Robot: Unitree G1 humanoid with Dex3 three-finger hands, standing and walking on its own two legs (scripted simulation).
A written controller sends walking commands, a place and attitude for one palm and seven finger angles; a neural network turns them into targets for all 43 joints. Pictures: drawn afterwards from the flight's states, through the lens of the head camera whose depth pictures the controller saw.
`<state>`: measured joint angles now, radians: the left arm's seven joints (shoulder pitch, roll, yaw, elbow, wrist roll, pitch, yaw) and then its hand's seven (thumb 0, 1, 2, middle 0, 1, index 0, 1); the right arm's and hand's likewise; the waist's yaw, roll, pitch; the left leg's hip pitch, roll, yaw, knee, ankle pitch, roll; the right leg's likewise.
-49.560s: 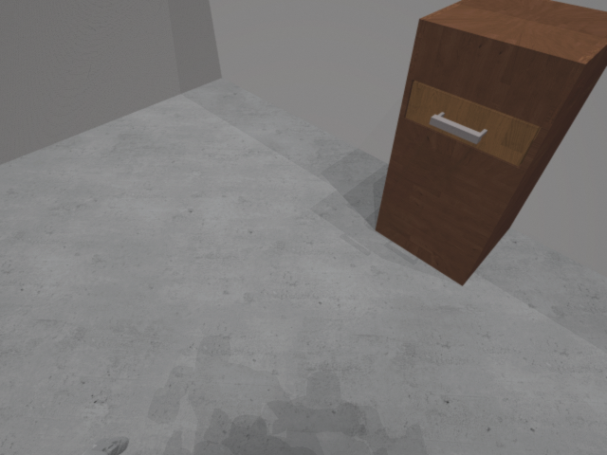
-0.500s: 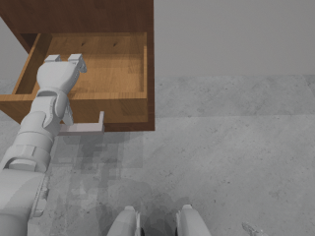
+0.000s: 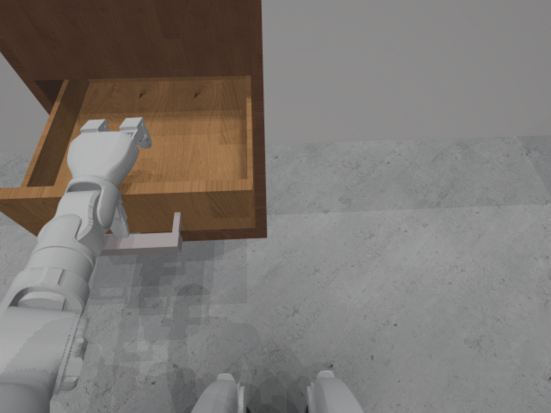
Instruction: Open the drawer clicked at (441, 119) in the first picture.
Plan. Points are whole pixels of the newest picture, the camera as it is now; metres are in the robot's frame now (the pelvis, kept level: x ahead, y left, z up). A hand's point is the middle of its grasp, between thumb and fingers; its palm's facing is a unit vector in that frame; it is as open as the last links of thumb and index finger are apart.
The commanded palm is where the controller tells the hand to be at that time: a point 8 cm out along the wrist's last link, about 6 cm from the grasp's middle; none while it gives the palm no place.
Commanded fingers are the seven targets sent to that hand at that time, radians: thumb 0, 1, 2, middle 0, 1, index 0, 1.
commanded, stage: re-aim the fingers above the handle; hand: left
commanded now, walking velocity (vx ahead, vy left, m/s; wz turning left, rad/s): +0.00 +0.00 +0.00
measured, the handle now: (132, 232) +0.40 +0.23 -0.03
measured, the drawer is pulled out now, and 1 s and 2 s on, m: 0.25 0.26 0.26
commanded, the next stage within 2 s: lower the fingers behind the handle in 2.00 s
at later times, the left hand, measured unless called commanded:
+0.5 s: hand (121, 177) +0.47 +0.24 +0.02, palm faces -0.06 -0.02 -1.00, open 14.4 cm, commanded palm +0.43 +0.24 +0.01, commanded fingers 0.00 -0.50 0.30 -0.30 -1.20 -0.30 -1.20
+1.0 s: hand (121, 178) +0.46 +0.24 +0.02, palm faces -0.07 -0.01 -1.00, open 14.4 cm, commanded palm +0.43 +0.23 +0.01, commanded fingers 0.00 -0.50 0.30 -0.30 -1.20 -0.30 -1.20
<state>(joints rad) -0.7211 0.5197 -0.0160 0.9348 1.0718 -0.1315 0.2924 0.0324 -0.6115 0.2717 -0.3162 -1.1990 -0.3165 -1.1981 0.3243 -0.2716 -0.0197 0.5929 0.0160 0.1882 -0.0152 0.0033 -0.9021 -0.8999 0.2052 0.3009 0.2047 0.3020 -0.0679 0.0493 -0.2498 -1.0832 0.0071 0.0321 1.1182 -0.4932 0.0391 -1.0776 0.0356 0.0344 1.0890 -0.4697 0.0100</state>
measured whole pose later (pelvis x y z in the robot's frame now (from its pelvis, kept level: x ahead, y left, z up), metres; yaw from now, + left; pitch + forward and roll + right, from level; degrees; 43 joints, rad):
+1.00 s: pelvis -0.01 +0.00 +0.00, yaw +0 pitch +26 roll -1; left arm -0.76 0.53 -0.05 0.97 1.07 -0.09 0.27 0.01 -0.61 0.30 -0.32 -1.20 -0.32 -1.20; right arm 0.32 -0.26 -0.01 0.60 0.01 0.18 -0.01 0.00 -0.90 -0.90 0.21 0.30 0.21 0.30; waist -0.08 0.05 -0.24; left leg -1.10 0.01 0.02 1.14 -0.49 0.04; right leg -1.09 0.04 0.03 1.10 -0.46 0.01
